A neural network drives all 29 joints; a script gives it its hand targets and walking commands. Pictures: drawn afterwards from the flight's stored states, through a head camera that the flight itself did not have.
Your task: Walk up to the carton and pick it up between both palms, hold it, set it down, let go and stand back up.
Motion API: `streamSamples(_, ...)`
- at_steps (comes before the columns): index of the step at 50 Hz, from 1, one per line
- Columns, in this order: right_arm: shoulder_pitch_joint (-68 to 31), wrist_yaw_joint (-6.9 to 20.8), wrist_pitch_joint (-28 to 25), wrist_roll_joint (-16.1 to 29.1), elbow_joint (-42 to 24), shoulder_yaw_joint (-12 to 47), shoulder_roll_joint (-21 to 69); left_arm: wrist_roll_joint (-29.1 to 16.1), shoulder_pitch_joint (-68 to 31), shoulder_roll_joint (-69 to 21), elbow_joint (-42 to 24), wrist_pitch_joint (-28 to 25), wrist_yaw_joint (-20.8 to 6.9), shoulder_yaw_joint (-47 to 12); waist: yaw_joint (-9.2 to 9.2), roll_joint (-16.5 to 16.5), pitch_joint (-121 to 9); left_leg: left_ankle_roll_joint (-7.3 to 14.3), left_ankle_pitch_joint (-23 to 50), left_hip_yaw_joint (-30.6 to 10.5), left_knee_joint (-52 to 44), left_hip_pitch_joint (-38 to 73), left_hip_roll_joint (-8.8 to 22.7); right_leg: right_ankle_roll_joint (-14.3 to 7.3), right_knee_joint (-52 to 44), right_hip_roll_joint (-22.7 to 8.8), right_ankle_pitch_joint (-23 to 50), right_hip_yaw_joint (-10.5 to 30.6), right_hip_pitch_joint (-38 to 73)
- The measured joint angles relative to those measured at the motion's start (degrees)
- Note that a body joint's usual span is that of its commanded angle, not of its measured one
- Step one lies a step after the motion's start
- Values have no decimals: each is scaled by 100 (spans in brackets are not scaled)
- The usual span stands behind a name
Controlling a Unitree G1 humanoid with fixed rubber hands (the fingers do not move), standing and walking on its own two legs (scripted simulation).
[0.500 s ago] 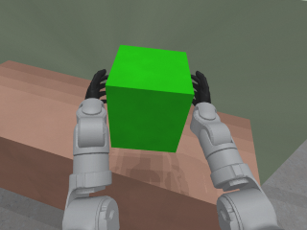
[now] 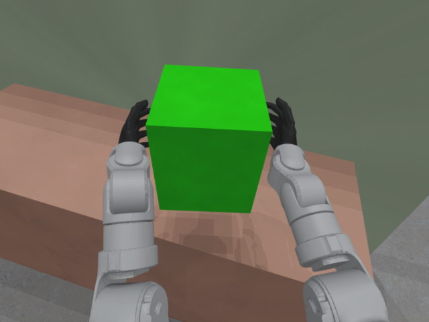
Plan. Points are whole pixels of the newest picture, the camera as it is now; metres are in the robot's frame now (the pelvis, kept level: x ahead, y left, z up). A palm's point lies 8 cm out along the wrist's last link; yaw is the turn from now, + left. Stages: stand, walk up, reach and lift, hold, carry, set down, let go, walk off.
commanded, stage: hold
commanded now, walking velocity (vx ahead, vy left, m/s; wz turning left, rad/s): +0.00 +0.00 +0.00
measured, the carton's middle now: (208, 140) +0.39 +0.01 +0.17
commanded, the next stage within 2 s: none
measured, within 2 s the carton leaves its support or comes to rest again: neither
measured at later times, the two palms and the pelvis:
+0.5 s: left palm (134, 150) +0.34 +0.13 +0.18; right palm (288, 148) +0.35 -0.13 +0.19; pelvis -0.01 -0.01 +0.00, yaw +1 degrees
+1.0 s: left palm (127, 150) +0.34 +0.15 +0.18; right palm (281, 143) +0.36 -0.11 +0.20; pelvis -0.01 -0.01 +0.00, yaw +1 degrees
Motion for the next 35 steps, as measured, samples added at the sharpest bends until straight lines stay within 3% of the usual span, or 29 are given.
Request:
streamSamples(5, 130, -85, -80, 120, -235, 231, -37, -179, 278, 10, -296, -88, 35, -34, -48, -9, 25, -3, -39, -11, 48, 37, 15, -2, -19, 16, -7, -18, 74)
streamSamples(13, 110, 18, -110, -119, 135, -56, 121, -33, 98, 49, 64, 33, -5, -28, 38, -155, -46, -35, 3, -21, 13, 26, 25, -40, 65, 20, -37, -44, 16)
streamSamples(27, 79, 13, -217, -212, 257, -61, 116, 23, 34, 23, 231, -126, -39, 53, -90, -133, 21, -51, 71, -57, -9, 65, 33, -58, 60, 27, 4, -100, 68)
streamSamples(35, 69, -1, -313, -182, 246, -25, 68, -17, -16, -5, 254, -188, -15, 93, -3, -91, 54, -43, 119, -10, -14, 13, 29, -56, 134, 14, 19, -68, -33)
